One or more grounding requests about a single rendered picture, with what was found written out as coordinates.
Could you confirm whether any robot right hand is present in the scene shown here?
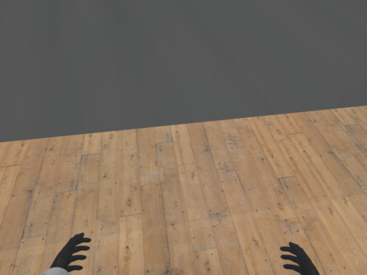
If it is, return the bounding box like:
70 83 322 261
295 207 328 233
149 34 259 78
280 242 320 275

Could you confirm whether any robot left hand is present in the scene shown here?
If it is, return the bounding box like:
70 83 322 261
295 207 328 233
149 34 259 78
50 233 91 272

